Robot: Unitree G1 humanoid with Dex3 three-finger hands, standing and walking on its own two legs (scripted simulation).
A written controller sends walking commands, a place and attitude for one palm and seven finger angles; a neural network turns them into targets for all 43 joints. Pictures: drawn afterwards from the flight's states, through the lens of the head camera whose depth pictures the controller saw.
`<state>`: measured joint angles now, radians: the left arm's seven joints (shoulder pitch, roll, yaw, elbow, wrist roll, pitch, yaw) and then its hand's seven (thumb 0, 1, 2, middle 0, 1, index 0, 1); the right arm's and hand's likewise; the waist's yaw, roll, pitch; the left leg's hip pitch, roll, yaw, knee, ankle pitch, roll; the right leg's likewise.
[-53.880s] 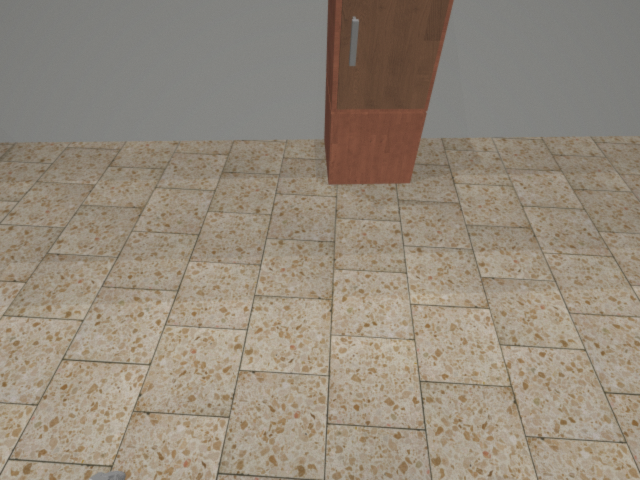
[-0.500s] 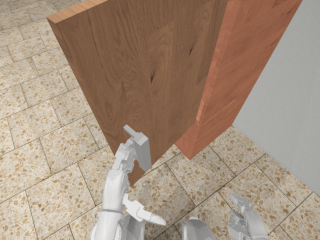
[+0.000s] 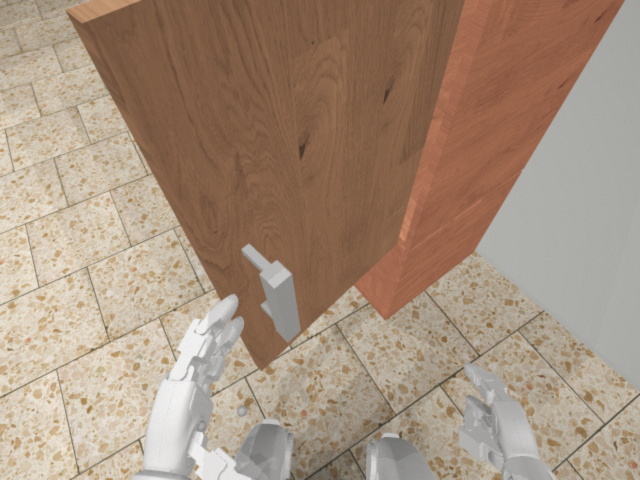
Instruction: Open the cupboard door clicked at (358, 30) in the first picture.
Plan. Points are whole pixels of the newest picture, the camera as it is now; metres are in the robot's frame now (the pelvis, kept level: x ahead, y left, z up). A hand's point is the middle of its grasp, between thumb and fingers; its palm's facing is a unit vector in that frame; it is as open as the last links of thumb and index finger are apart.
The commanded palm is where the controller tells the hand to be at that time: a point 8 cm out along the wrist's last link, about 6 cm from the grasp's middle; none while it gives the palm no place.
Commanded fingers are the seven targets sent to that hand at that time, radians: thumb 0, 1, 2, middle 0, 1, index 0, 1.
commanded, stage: slide the hand sideways off the handle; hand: left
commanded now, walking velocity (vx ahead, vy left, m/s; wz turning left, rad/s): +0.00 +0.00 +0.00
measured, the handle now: (271, 295) +0.32 +0.08 +0.06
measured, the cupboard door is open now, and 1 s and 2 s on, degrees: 98 98 98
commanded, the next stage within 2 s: draw the hand back to the body in 0.18 s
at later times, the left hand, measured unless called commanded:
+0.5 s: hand (174, 418) +0.18 +0.15 +0.09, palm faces -0.02 -1.00 -0.05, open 16.3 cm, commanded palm +0.15 +0.20 +0.10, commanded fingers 0.00 -0.50 0.30 -0.15 -0.30 -0.15 -0.30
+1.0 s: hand (36, 391) +0.18 +0.23 +0.16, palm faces +0.17 -0.93 -0.33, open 14.8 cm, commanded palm +0.16 +0.28 +0.20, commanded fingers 0.00 0.09 0.56 -0.17 -0.30 -0.17 -0.30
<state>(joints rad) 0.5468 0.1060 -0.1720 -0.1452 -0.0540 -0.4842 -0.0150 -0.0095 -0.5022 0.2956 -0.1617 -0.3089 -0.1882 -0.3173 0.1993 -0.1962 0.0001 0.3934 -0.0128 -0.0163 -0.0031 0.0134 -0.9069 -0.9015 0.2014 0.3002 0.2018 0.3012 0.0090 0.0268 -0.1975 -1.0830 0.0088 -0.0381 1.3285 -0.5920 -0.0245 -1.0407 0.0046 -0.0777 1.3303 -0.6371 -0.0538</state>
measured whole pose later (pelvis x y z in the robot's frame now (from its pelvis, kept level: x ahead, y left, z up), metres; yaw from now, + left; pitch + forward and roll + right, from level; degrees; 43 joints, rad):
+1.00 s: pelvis +0.02 +0.03 +0.09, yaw +0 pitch +7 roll -2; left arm 0.71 0.32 0.07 -0.45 -0.06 -0.01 0.10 -0.01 -0.22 0.41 -0.17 -0.30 -0.16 -0.30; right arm 0.29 -0.21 0.04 0.39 0.03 0.00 -0.14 0.01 -0.91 -0.90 0.20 0.30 0.20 0.30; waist 0.03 0.05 -0.16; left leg -0.56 0.00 -0.01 0.89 -0.45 0.02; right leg -0.50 0.01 -0.05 0.83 -0.45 0.00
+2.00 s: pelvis +0.03 +0.01 +0.13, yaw -1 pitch -4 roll +0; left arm 0.47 0.34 0.34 -0.40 -0.07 -0.06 0.12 0.02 0.89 0.89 -0.21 -0.31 -0.21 -0.30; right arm 0.20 -0.22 0.02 0.63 0.00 -0.11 -0.09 0.02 -0.91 -0.90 0.20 0.30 0.20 0.30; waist 0.07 0.06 0.01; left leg -0.11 0.01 0.01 0.43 -0.25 0.00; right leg -0.07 0.02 -0.03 0.40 -0.26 -0.02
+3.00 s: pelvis -0.10 +0.05 +0.11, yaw +3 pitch +0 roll -2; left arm 0.52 0.41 0.43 -0.55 -0.02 -0.22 0.17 0.02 0.88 0.89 -0.21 -0.31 -0.21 -0.30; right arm 0.18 -0.21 -0.01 0.62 0.00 -0.05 -0.07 0.01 -0.90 -0.90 0.20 0.30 0.20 0.30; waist 0.00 -0.01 0.04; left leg -0.45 -0.02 0.01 0.65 -0.27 0.03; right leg -0.41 0.03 0.03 0.56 -0.16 0.02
